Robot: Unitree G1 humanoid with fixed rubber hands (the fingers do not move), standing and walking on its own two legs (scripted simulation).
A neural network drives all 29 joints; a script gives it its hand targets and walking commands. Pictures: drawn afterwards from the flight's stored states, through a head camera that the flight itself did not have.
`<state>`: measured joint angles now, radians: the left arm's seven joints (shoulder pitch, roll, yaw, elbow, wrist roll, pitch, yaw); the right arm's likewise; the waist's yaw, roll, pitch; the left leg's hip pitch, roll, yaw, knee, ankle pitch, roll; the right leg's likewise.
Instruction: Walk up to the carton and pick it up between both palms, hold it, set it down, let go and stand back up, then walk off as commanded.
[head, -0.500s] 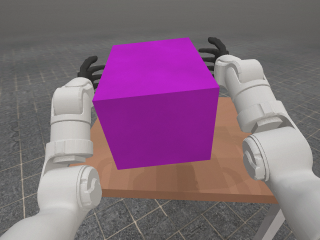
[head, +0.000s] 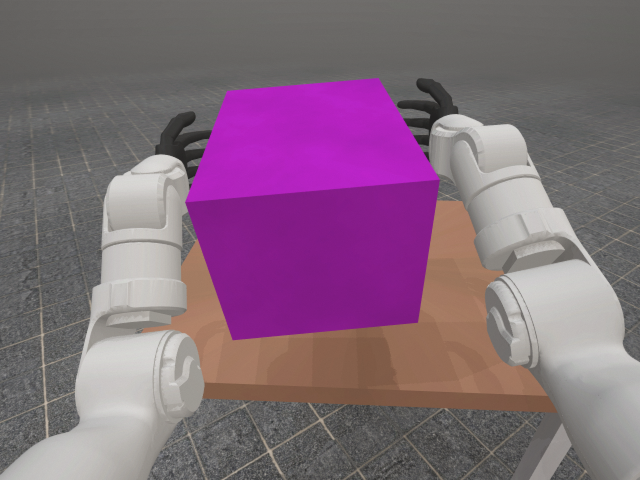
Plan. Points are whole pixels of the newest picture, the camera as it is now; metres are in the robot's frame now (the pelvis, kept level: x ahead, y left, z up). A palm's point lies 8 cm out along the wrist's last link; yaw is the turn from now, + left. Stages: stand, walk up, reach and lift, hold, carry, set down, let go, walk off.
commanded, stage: hold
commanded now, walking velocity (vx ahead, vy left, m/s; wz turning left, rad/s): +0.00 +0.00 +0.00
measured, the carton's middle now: (313, 195) +0.40 +0.00 +0.25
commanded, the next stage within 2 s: set down in 0.70 s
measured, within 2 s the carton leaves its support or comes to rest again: neither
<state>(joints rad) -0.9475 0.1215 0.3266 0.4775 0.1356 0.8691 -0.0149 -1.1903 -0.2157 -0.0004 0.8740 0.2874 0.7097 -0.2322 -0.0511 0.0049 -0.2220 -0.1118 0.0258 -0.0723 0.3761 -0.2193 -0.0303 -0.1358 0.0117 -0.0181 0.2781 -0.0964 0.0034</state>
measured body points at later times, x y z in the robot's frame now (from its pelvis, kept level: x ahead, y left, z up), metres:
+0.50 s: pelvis +0.00 +0.00 +0.00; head -0.10 +0.01 +0.44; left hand +0.38 +0.16 +0.30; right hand +0.38 -0.15 +0.33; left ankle -0.01 +0.14 -0.75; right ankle +0.04 -0.12 -0.75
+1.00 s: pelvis +0.00 +0.00 +0.00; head -0.10 +0.01 +0.44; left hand +0.39 +0.15 +0.32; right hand +0.38 -0.17 +0.34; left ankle -0.01 +0.14 -0.75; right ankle +0.04 -0.12 -0.75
